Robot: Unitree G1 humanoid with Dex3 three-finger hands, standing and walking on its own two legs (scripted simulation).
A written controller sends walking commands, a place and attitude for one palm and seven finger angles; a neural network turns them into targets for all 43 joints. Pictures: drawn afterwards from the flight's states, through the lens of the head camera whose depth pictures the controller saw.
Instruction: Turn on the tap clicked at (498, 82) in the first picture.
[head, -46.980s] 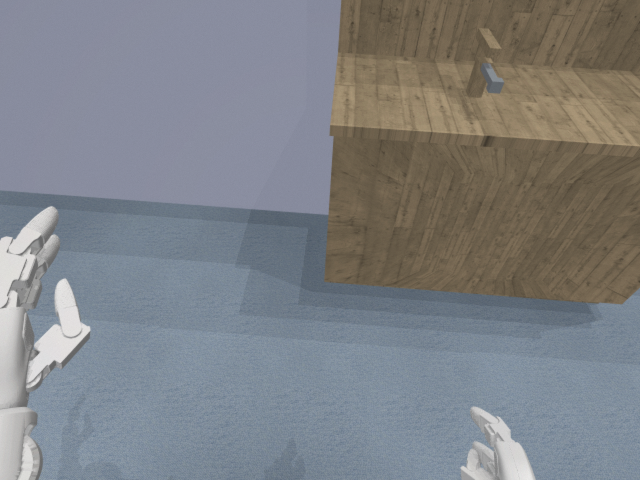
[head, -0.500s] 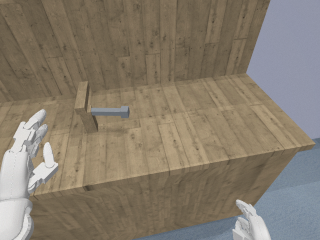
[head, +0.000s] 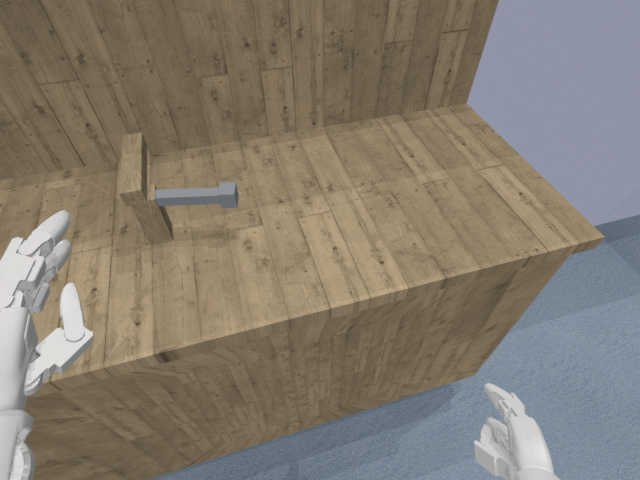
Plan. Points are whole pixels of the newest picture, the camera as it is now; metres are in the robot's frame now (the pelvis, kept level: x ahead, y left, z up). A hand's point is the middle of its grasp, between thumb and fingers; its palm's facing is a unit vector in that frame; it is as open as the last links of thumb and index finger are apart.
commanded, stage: step back with the hand held close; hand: left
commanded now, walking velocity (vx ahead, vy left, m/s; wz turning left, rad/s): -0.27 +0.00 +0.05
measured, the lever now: (228, 195) +0.49 +0.19 +0.07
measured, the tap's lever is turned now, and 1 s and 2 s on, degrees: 77 77 77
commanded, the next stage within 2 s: stop stepping back and stand still in 0.98 s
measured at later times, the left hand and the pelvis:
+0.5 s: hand (30, 389) +0.16 +0.26 +0.15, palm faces +0.37 -0.85 -0.37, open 7.4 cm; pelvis -0.05 +0.02 -0.02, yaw +2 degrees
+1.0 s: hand out of the picture +0.08 +0.25 +0.17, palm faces +0.32 -0.89 -0.34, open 7.4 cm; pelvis -0.14 +0.02 -0.01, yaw -1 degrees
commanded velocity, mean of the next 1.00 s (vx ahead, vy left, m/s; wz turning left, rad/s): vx -0.35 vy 0.00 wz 0.03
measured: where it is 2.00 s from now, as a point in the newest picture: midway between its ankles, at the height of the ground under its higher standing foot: outside the picture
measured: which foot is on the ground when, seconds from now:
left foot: down 0.00-0.82, up 0.84-1.00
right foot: down 0.00-0.50, up 0.52-0.80, down 0.82-1.00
